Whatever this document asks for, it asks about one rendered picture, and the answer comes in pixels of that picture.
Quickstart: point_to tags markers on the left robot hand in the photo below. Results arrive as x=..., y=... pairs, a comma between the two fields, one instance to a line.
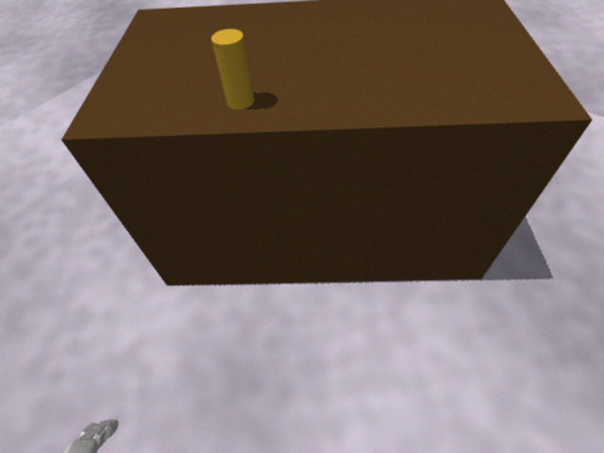
x=92, y=437

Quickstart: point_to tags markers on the can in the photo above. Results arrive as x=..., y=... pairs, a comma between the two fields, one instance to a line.
x=229, y=49

